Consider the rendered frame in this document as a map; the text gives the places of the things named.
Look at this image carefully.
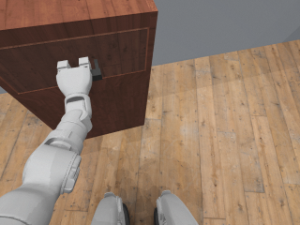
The left robot forearm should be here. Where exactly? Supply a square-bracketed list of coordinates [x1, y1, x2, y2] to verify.
[22, 93, 93, 182]

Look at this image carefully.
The handle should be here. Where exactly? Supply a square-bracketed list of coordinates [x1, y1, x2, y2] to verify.
[90, 59, 103, 82]

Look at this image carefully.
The robot thigh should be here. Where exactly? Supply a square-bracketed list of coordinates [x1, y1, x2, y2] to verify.
[156, 193, 199, 225]
[90, 196, 124, 225]

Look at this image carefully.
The left robot upper arm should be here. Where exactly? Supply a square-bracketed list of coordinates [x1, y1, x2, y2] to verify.
[0, 144, 82, 225]

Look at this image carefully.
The robot right thigh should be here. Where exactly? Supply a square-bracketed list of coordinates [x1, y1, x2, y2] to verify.
[156, 193, 199, 225]

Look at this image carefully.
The cabinet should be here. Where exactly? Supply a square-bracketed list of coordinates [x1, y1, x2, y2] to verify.
[0, 0, 158, 140]

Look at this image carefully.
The robot left thigh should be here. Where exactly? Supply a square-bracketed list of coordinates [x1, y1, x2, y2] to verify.
[90, 196, 124, 225]

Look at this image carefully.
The drawer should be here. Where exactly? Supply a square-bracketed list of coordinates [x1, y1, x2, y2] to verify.
[0, 27, 148, 93]

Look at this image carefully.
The left robot hand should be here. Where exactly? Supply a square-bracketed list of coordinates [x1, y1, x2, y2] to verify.
[56, 56, 93, 118]

